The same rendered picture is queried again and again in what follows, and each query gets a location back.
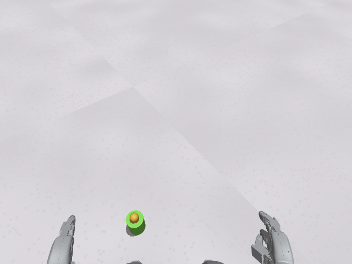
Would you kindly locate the bottle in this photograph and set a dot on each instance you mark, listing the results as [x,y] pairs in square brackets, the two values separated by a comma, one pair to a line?
[135,222]

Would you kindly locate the left robot hand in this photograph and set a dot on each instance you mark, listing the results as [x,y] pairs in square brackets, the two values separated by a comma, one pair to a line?
[62,248]

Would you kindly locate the right robot hand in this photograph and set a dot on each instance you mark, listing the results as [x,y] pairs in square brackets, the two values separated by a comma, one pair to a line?
[278,246]

